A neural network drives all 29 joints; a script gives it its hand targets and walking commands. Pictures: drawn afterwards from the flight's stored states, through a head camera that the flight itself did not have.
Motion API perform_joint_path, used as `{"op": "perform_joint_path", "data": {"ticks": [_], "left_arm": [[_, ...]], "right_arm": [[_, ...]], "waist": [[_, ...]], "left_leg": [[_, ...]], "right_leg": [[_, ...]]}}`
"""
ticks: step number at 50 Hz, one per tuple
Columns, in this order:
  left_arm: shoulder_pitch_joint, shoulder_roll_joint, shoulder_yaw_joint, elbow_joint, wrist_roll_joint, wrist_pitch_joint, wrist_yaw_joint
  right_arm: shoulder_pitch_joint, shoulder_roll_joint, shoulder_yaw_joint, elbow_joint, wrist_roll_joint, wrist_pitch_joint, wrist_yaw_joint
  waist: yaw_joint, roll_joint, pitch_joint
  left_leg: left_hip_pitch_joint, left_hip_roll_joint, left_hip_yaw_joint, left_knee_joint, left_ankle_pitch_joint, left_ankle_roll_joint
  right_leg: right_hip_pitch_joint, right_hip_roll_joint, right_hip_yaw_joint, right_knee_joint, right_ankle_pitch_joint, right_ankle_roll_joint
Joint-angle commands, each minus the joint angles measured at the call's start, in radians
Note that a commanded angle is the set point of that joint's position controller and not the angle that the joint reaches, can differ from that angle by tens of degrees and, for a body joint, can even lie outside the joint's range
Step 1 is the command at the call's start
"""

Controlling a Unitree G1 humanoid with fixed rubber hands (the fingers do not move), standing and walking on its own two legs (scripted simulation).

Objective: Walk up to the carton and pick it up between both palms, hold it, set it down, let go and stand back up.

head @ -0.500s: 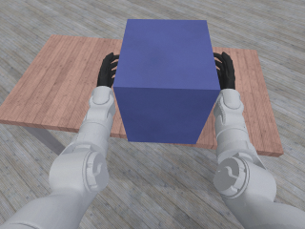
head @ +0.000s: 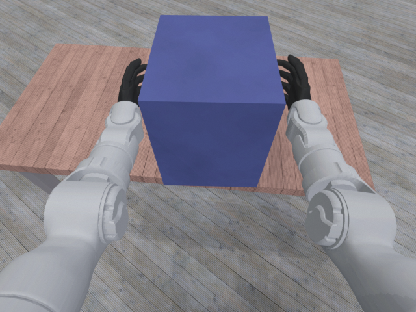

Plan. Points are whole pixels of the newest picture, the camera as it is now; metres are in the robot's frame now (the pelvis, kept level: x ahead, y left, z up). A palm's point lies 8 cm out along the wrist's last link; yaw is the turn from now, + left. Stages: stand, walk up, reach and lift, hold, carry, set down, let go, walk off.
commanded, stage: set down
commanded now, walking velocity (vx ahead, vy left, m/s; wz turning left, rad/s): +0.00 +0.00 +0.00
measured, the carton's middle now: (211, 106) +0.53 -0.04 +0.04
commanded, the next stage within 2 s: let go in 1.38 s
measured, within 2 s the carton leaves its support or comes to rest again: neither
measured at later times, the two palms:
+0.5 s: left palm (107, 91) +0.48 +0.14 +0.15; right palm (318, 83) +0.45 -0.21 +0.16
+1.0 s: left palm (77, 68) +0.47 +0.17 +0.21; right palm (342, 64) +0.44 -0.22 +0.21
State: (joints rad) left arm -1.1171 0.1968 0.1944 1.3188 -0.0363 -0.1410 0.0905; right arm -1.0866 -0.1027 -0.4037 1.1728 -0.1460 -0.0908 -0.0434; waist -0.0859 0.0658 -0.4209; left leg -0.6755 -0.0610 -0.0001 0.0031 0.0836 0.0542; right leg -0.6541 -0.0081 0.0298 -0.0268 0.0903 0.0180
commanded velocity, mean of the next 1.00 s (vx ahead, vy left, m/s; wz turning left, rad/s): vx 0.00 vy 0.00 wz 0.00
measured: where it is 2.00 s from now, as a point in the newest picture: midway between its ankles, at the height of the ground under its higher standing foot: outside the picture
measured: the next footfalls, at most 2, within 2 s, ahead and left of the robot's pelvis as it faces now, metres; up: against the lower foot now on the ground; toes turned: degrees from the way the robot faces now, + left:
none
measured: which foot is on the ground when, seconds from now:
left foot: down 0.00-1.00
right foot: down 0.00-1.00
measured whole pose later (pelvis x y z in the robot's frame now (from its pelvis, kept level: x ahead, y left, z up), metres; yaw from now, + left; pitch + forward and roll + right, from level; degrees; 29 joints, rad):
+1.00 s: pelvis -0.06 -0.02 -0.01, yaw +2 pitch +29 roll +0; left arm -1.42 0.49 -0.15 1.27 -0.47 0.26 0.14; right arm -1.39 -0.30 -0.09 1.16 0.24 0.30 -0.13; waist -0.12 0.05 -0.34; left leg -0.83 -0.05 -0.02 0.29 0.03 0.03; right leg -0.82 0.01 0.00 0.31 0.00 0.00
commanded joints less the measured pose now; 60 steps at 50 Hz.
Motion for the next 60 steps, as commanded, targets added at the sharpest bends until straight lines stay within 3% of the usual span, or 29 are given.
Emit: {"op": "perform_joint_path", "data": {"ticks": [1, 2, 5, 9, 11, 12, 13, 14, 17, 19, 22, 25, 26, 29, 30, 34, 35, 36, 38, 39, 40, 41, 44, 46, 48, 49, 52, 56, 60], "left_arm": [[-0.489, 0.137, -0.049, -0.094, -0.065, -0.013, -0.007], [-0.581, 0.163, -0.124, -0.211, -0.123, -0.019, 0.012], [-0.724, 0.152, -0.161, -0.157, -0.184, -0.016, 0.04], [-0.708, 0.186, -0.173, -0.07, -0.188, -0.005, 0.048], [-0.647, 0.201, -0.185, -0.197, -0.215, 0.017, 0.062], [-0.536, 0.196, -0.158, -0.1, -0.188, 0.034, 0.046], [-0.614, 0.271, -0.127, -0.083, -0.18, 0.039, 0.034], [-0.716, 0.292, -0.164, -0.13, -0.202, 0.047, 0.042], [-0.786, 0.313, -0.184, -0.251, -0.247, 0.075, 0.073], [-0.843, 0.328, -0.197, -0.081, -0.258, 0.126, 0.059], [-0.775, 0.328, -0.234, -0.135, -0.317, 0.108, 0.036], [-0.87, 0.328, -0.332, -0.183, -0.376, 0.131, 0.037], [-0.847, 0.342, -0.292, -0.174, -0.355, 0.135, 0.044], [-0.842, 0.388, -0.277, -0.153, -0.355, 0.176, 0.034], [-0.871, 0.378, -0.31, -0.088, -0.372, 0.191, 0.031], [-0.934, 0.41, -0.296, 0.006, -0.372, 0.229, 0.011], [-0.862, 0.321, -0.373, -0.082, -0.369, 0.201, 0.028], [-0.93, 0.386, -0.325, -0.081, -0.376, 0.191, 0.029], [-0.881, 0.46, -0.293, -0.089, -0.367, 0.248, 0.048], [-0.869, 0.486, -0.257, -0.078, -0.362, 0.259, 0.043], [-0.873, 0.449, -0.317, -0.196, -0.398, 0.26, 0.055], [-0.943, 0.543, -0.237, -0.115, -0.39, 0.31, 0.044], [-0.949, 0.461, -0.325, -0.223, -0.445, 0.334, 0.052], [-0.92, 0.421, -0.329, -0.214, -0.423, 0.319, 0.049], [-0.913, 0.479, -0.327, -0.277, -0.436, 0.353, 0.048], [-0.883, 0.496, -0.313, -0.411, -0.445, 0.357, 0.062], [-0.828, 0.506, -0.241, -0.383, -0.41, 0.454, 0.055], [-0.841, 0.446, -0.335, -0.538, -0.447, 0.486, 0.051], [-0.739, 0.471, -0.262, -0.5, -0.416, 0.513, 0.031]], "right_arm": [[-0.452, -0.009, 0.24, -0.02, 0.127, -0.015, 0.024], [-0.52, -0.104, 0.24, -0.085, 0.196, -0.028, 0.006], [-0.659, -0.128, 0.246, -0.07, 0.247, -0.014, -0.01], [-0.664, -0.205, 0.211, 0.018, 0.211, -0.039, -0.021], [-0.638, -0.214, 0.281, -0.156, 0.287, -0.056, -0.018], [-0.566, -0.224, 0.311, -0.099, 0.307, -0.051, -0.027], [-0.612, -0.233, 0.306, -0.031, 0.307, -0.041, -0.025], [-0.714, -0.288, 0.267, -0.034, 0.311, -0.03, -0.014], [-0.795, -0.313, 0.302, -0.117, 0.374, -0.013, -0.017], [-0.843, -0.293, 0.3, 0.038, 0.326, 0.037, -0.022], [-0.729, -0.285, 0.335, -0.01, 0.364, 0.041, -0.029], [-0.826, -0.353, 0.296, 0.012, 0.37, 0.08, -0.021], [-0.815, -0.311, 0.317, -0.031, 0.372, 0.086, -0.022], [-0.843, -0.334, 0.316, -0.071, 0.375, 0.121, -0.036], [-0.822, -0.336, 0.306, 0.035, 0.38, 0.146, -0.036], [-0.899, -0.265, 0.349, -0.059, 0.379, 0.216, -0.056], [-0.803, -0.262, 0.3, -0.034, 0.378, 0.198, -0.044], [-0.864, -0.242, 0.329, -0.107, 0.372, 0.191, -0.051], [-0.838, -0.358, 0.293, -0.091, 0.356, 0.241, -0.046], [-0.868, -0.331, 0.329, -0.115, 0.373, 0.246, -0.046], [-0.861, -0.339, 0.32, -0.196, 0.407, 0.242, -0.046], [-0.962, -0.396, 0.325, -0.221, 0.392, 0.291, -0.064], [-0.925, -0.371, 0.321, -0.249, 0.388, 0.322, -0.083], [-0.864, -0.307, 0.322, -0.211, 0.371, 0.324, -0.086], [-0.872, -0.415, 0.276, -0.274, 0.372, 0.349, -0.087], [-0.864, -0.411, 0.315, -0.385, 0.417, 0.342, -0.088], [-0.848, -0.449, 0.277, -0.291, 0.407, 0.396, -0.072], [-0.803, -0.438, 0.299, -0.319, 0.458, 0.419, -0.085], [-0.759, -0.436, 0.338, -0.338, 0.453, 0.426, -0.075]], "waist": [[0.025, -0.03, -0.741], [-0.012, 0.002, -0.794], [-0.019, 0.018, -0.74], [-0.061, 0.039, -0.88], [-0.027, 0.023, -1.005], [-0.022, 0.036, -0.955], [0.004, 0.03, -0.893], [-0.029, 0.062, -0.856], [-0.01, 0.085, -0.956], [-0.029, 0.021, -0.789], [-0.053, 0.0, -0.713], [-0.094, 0.099, -0.739], [-0.058, 0.046, -0.744], [-0.066, 0.024, -0.744], [-0.093, 0.06, -0.634], [-0.019, 0.004, -0.482], [-0.083, 0.062, -0.505], [-0.034, 0.001, -0.615], [-0.052, 0.026, -0.659], [-0.012, 0.001, -0.664], [-0.043, 0.051, -0.784], [0.003, -0.011, -0.712], [-0.078, -0.004, -0.756], [-0.051, 0.018, -0.707], [-0.088, 0.052, -0.811], [-0.055, 0.039, -0.957], [-0.024, 0.06, -0.835], [-0.063, 0.15, -0.782], [-0.022, 0.076, -0.688]], "left_leg": [[0.39, 0.024, 0.024, 0.251, 0.44, -0.11], [0.388, 0.033, 0.014, 0.249, 0.409, -0.121], [0.373, 0.04, -0.016, 0.285, 0.26, -0.118], [0.625, 0.051, -0.037, 0.418, 0.461, -0.135], [0.591, 0.023, -0.028, 0.45, 0.536, -0.133], [0.594, 0.019, -0.043, 0.456, 0.547, -0.139], [0.514, 0.018, -0.038, 0.432, 0.469, -0.128], [0.45, 0.025, -0.028, 0.407, 0.367, -0.149], [0.591, 0.018, -0.047, 0.461, 0.438, -0.142], [0.478, 0.012, -0.05, 0.455, 0.245, -0.127], [0.472, 0.01, -0.064, 0.447, 0.224, -0.113], [0.538, 0.035, -0.07, 0.432, 0.147, -0.136], [0.528, 0.03, -0.062, 0.429, 0.148, -0.12], [0.382, 0.016, -0.058, 0.397, 0.099, -0.099], [0.386, 0.032, -0.068, 0.382, 0.05, -0.116], [0.144, 0.021, -0.05, 0.324, -0.191, -0.056], [0.219, 0.047, -0.058, 0.308, -0.139, -0.084], [0.209, 0.034, -0.042, 0.316, -0.11, -0.055], [0.321, 0.037, -0.051, 0.321, -0.098, -0.068], [0.293, 0.033, -0.055, 0.325, -0.094, -0.056], [0.341, 0.036, -0.047, 0.331, -0.025, -0.068], [0.326, 0.041, -0.066, 0.326, -0.094, -0.058], [0.361, 0.047, -0.058, 0.343, -0.075, -0.06], [0.33, 0.047, -0.043, 0.342, -0.056, -0.053], [0.437, 0.051, -0.067, 0.35, -0.011, -0.077], [0.538, 0.047, -0.057, 0.381, 0.126, -0.079], [0.601, 0.053, -0.063, 0.409, 0.172, -0.109], [0.66, 0.049, -0.083, 0.418, 0.157, -0.133], [0.661, 0.046, -0.077, 0.424, 0.268, -0.124]], "right_leg": [[0.446, 0.008, -0.02, 0.258, 0.51, -0.012], [0.453, 0.013, -0.009, 0.279, 0.527, -0.015], [0.228, 0.027, -0.019, 0.305, 0.24, -0.01], [0.032, 0.027, -0.042, 0.29, 0.29, -0.001], [0.149, 0.03, -0.043, 0.373, 0.503, 0.017], [0.201, 0.028, -0.033, 0.398, 0.556, 0.016], [0.212, 0.035, -0.029, 0.409, 0.522, 0.026], [0.205, 0.036, -0.028, 0.407, 0.453, 0.025], [0.08, 0.032, -0.032, 0.407, 0.381, 0.029], [0.073, 0.033, -0.037, 0.406, 0.27, 0.037], [0.095, 0.029, -0.038, 0.42, 0.295, 0.049], [-0.017, 0.029, -0.048, 0.378, 0.089, 0.036], [-0.007, 0.024, -0.055, 0.362, 0.067, 0.041], [0.151, 0.015, -0.031, 0.393, 0.191, 0.044], [0.097, 0.017, -0.03, 0.372, 0.096, 0.036], [0.212, -0.019, -0.008, 0.365, -0.071, 0.041], [0.166, -0.019, -0.016, 0.328, -0.105, 0.03], [0.2, -0.028, -0.021, 0.344, -0.026, 0.042], [0.173, -0.009, -0.025, 0.345, -0.064, 0.029], [0.178, -0.011, -0.023, 0.362, -0.036, 0.03], [0.204, -0.01, -0.026, 0.359, -0.005, 0.028], [0.172, -0.006, -0.013, 0.357, -0.074, 0.025], [0.167, -0.001, -0.034, 0.359, -0.069, 0.02], [0.157, -0.011, -0.025, 0.336, -0.092, 0.014], [0.116, 0.002, -0.04, 0.346, -0.036, 0.005], [0.151, 0.004, -0.05, 0.37, 0.076, 0.007], [0.087, 0.04, -0.052, 0.349, 0.006, -0.007], [0.034, 0.032, -0.045, 0.353, 0.04, -0.024], [0.13, 0.042, -0.04, 0.336, 0.143, -0.023]]}}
